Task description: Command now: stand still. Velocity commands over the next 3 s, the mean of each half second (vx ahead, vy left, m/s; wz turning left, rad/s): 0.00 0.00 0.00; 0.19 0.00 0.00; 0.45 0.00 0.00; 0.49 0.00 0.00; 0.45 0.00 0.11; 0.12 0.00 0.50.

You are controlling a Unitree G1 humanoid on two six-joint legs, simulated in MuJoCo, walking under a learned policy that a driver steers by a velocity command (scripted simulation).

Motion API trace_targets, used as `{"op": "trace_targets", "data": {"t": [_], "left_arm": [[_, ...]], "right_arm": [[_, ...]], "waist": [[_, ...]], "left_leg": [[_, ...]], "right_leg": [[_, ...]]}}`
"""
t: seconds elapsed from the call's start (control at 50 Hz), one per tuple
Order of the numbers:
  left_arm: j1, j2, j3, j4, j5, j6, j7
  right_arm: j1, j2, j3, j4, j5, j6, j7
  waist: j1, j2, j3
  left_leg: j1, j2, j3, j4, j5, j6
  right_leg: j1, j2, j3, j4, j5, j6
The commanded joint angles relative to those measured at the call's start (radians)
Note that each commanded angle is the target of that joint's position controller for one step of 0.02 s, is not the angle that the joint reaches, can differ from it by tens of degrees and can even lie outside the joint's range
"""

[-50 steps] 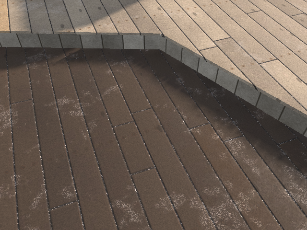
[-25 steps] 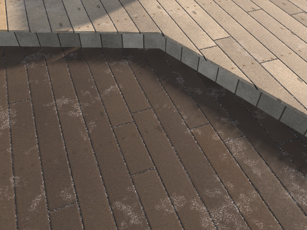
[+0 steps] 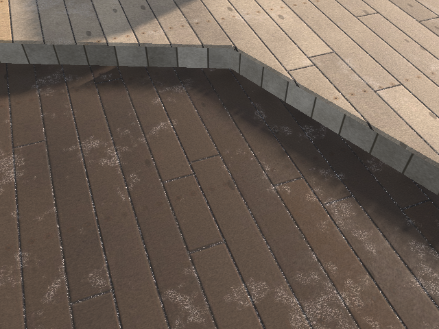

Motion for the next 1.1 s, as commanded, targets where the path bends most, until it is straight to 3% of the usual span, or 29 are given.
{"op": "trace_targets", "data": {"t": [0.02, 0.62, 0.66, 0.68, 0.72, 0.74, 0.76, 0.8, 0.84, 0.92, 0.96, 0.98, 1.0, 1.02, 1.04, 1.06, 1.08, 1.1], "left_arm": [[0.076, 0.064, 0.007, 0.0, 0.0, -0.002, 0.002], [0.101, 0.051, 0.004, 0.005, -0.002, 0.001, 0.005], [0.096, 0.047, 0.004, 0.003, 0.003, 0.003, 0.004], [0.082, 0.054, 0.008, -0.009, 0.007, 0.004, 0.002], [0.023, 0.059, 0.015, -0.051, 0.027, 0.006, -0.011], [-0.015, 0.052, 0.015, -0.078, 0.035, 0.003, -0.02], [-0.061, 0.053, 0.018, -0.11, 0.037, -0.004, -0.027], [-0.091, 0.064, 0.028, -0.149, 0.033, -0.025, -0.039], [-0.102, 0.075, 0.038, -0.172, 0.023, -0.048, -0.051], [-0.14, 0.079, 0.051, -0.223, 0.012, -0.054, -0.066], [-0.062, 0.074, 0.058, -0.214, 0.004, -0.056, -0.066], [0.039, 0.084, 0.069, -0.179, 0.001, -0.059, -0.062], [0.173, 0.124, 0.09, -0.133, 0.003, -0.067, -0.052], [0.34, 0.226, 0.118, -0.113, 0.023, -0.076, -0.039], [0.397, 0.28, 0.125, -0.091, 0.023, -0.065, -0.042], [0.26, 0.229, 0.11, -0.116, 0.016, -0.054, -0.042], [0.14, 0.186, 0.097, -0.158, 0.012, -0.058, -0.048], [0.084, 0.166, 0.088, -0.174, 0.012, -0.068, -0.052]], "right_arm": [[0.095, -0.068, -0.009, -0.001, 0.0, -0.003, -0.002], [0.124, -0.058, -0.01, -0.002, 0.001, -0.009, -0.003], [0.137, -0.067, -0.014, -0.001, -0.001, -0.006, -0.003], [0.149, -0.096, -0.027, -0.001, 0.0, 0.0, -0.002], [0.2, -0.145, -0.052, 0.003, -0.002, 0.013, 0.002], [0.226, -0.148, -0.058, 0.008, -0.004, 0.014, 0.005], [0.253, -0.14, -0.06, 0.014, -0.011, 0.01, 0.007], [0.259, -0.142, -0.064, 0.013, -0.022, -0.008, 0.009], [0.232, -0.143, -0.065, 0.0, -0.019, -0.028, 0.012], [0.202, -0.16, -0.067, -0.015, -0.016, -0.052, 0.014], [0.161, -0.174, -0.069, -0.025, -0.007, -0.057, 0.018], [0.143, -0.177, -0.068, -0.031, -0.004, -0.06, 0.022], [0.153, -0.163, -0.061, -0.031, -0.007, -0.068, 0.029], [0.134, -0.11, -0.044, -0.067, 0.002, -0.071, 0.038], [0.163, -0.08, -0.043, -0.097, -0.004, -0.072, 0.046], [0.11, -0.119, -0.054, -0.11, -0.024, -0.063, 0.052], [0.057, -0.116, -0.054, -0.125, -0.024, -0.066, 0.062], [0.042, -0.102, -0.055, -0.126, -0.018, -0.069, 0.066]], "waist": [[0.0, 0.01, 0.065], [-0.001, 0.012, 0.073], [-0.011, 0.023, 0.065], [-0.022, 0.054, 0.082], [-0.056, 0.124, 0.172], [-0.075, 0.134, 0.223], [-0.09, 0.135, 0.255], [-0.074, 0.088, 0.249], [-0.053, 0.059, 0.204], [-0.03, 0.103, 0.159], [0.023, 0.107, 0.138], [0.07, 0.081, 0.104], [0.12, 0.019, 0.031], [0.187, -0.163, -0.066], [0.151, -0.297, -0.098], [0.075, -0.148, 0.004], [0.042, -0.054, 0.074], [0.011, -0.012, 0.092]], "left_leg": [[-0.102, 0.131, -0.109, -0.084, 0.194, 0.011], [-0.081, 0.132, -0.113, -0.085, 0.269, 0.014], [-0.078, 0.119, -0.129, -0.123, 0.048, 0.029], [-0.081, 0.124, -0.163, -0.148, -0.13, 0.053], [-0.076, 0.222, -0.309, -0.229, -0.476, 0.135], [-0.08, 0.284, -0.378, -0.269, -0.541, 0.173], [-0.073, 0.329, -0.43, -0.296, -0.518, 0.204], [0.017, 0.355, -0.432, -0.295, -0.373, 0.23], [0.074, 0.33, -0.361, -0.276, -0.214, 0.212], [0.012, 0.283, -0.234, -0.222, -0.023, 0.18], [-0.097, 0.261, -0.172, -0.145, 0.086, 0.153], [-0.165, 0.228, -0.13, -0.045, 0.211, 0.131], [-0.228, 0.173, -0.067, 0.142, 0.307, 0.103], [-0.389, 0.069, 0.041, 0.492, 0.166, 0.045], [-0.576, -0.041, 0.026, 0.769, -0.256, 0.037], [-0.617, 0.051, -0.06, 0.887, -0.182, 0.061], [-0.616, 0.092, -0.065, 0.881, -0.069, 0.069], [-0.575, 0.12, -0.067, 0.836, 0.001, 0.066]], "right_leg": [[0.034, -0.091, 0.088, -0.037, 0.138, -0.026], [0.028, -0.095, 0.073, -0.019, 0.135, -0.012], [0.014, -0.069, 0.052, -0.002, 0.018, -0.016], [-0.03, -0.033, 0.016, 0.056, -0.089, -0.02], [-0.224, 0.018, -0.064, 0.21, -0.262, -0.031], [-0.309, 0.003, -0.072, 0.284, -0.276, -0.04], [-0.384, -0.026, -0.049, 0.376, -0.29, -0.048], [-0.511, -0.064, -0.01, 0.474, -0.274, -0.058], [-0.513, -0.07, -0.006, 0.441, -0.22, -0.059], [-0.351, -0.035, -0.047, 0.303, -0.144, -0.064], [-0.149, 0.004, -0.088, 0.206, -0.063, -0.075], [0.018, 0.046, -0.113, 0.154, -0.033, -0.08], [0.207, 0.048, -0.091, 0.115, -0.054, -0.093], [0.378, -0.205, 0.26, -0.053, -0.323, -0.157], [0.412, -0.389, 0.698, -0.247, -0.495, -0.24], [0.277, -0.376, 0.67, -0.25, -0.599, -0.234], [0.161, -0.35, 0.556, -0.251, -0.496, -0.217], [0.092, -0.303, 0.437, -0.261, -0.324, -0.201]]}}
Next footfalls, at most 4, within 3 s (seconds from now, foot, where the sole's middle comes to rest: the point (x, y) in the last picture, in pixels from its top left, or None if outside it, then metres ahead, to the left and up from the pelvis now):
1.00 right None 0.21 -0.13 -0.78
1.52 left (219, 319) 0.55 0.03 -0.78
2.08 right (267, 231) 0.87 -0.14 -0.78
2.60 left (221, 179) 1.11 0.02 -0.78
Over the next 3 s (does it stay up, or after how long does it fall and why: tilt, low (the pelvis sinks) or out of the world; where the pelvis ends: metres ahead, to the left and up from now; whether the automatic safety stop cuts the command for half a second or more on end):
stays up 1.01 -0.05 -0.01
